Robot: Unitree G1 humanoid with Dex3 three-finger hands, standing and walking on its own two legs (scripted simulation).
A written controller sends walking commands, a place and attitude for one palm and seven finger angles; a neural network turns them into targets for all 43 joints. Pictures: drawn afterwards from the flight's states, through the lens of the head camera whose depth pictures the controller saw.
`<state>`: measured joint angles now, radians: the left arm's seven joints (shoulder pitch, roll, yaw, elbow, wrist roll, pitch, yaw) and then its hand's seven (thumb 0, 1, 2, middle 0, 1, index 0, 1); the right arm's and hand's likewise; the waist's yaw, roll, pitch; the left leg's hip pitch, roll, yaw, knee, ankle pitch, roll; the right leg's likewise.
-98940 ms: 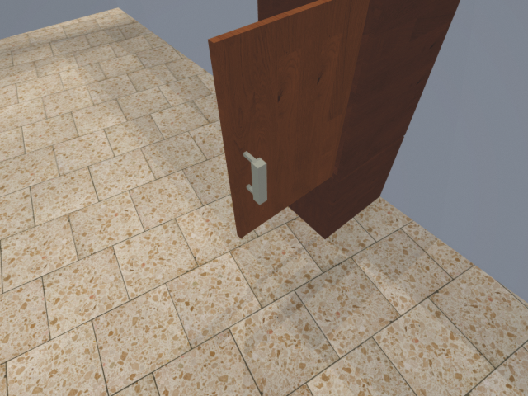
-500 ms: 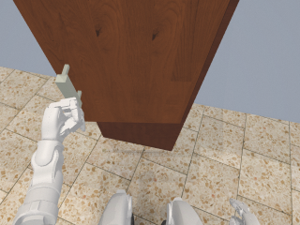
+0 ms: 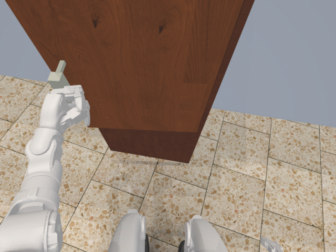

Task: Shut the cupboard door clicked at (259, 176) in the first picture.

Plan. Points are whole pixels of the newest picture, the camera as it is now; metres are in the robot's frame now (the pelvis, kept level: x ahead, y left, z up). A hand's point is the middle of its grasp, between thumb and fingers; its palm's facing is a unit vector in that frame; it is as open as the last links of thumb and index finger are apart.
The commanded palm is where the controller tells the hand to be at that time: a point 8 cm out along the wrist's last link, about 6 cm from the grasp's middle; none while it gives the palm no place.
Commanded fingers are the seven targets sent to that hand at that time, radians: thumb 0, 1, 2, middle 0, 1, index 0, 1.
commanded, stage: push the door shut along its arc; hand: left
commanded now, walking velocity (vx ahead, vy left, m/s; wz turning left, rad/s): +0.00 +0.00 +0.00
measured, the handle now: (69, 87) +0.50 +0.25 +0.04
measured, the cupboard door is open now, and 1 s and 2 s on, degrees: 8 0 0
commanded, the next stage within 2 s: pull the fist back off the door in 0.70 s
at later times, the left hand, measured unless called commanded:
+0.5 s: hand (94, 95) +0.47 +0.19 +0.04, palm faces -0.22 -0.97 -0.04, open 3.1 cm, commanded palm +0.48 +0.22 +0.04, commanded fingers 0.00 0.90 0.90 -1.30 -1.50 -1.30 -1.50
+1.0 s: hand (104, 87) +0.50 +0.16 +0.04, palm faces +0.10 -1.00 +0.02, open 3.1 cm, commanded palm +0.49 +0.19 +0.04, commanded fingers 0.00 0.90 0.90 -1.30 -1.50 -1.30 -1.50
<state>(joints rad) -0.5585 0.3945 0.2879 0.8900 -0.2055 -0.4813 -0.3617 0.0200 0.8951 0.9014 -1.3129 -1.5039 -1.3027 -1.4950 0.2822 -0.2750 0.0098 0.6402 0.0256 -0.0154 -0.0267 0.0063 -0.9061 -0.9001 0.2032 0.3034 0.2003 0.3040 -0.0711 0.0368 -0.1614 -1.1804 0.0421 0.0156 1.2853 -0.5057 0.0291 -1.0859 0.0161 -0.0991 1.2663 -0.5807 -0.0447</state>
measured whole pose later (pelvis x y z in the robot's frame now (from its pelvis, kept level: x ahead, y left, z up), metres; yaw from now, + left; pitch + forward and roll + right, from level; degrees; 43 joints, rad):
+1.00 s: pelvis -0.05 +0.01 -0.03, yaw -1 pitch +27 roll -5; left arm -1.05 0.43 0.30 1.23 -0.05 -0.42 0.01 0.02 0.90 0.90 -1.30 -1.50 -1.30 -1.50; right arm 0.31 -0.28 0.06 0.67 -0.05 -0.09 0.01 0.00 -0.91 -0.90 0.20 0.30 0.20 0.30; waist -0.20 0.03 -0.16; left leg -1.42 0.03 -0.02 1.38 -0.44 0.05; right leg -1.31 0.01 -0.13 1.35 -0.51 -0.03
